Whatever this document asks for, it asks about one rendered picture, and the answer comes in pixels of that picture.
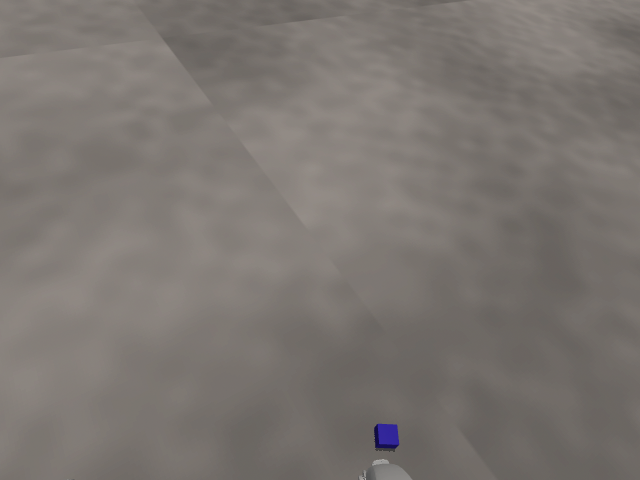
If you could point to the small box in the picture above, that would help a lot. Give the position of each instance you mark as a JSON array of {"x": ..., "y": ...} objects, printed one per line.
[{"x": 386, "y": 436}]

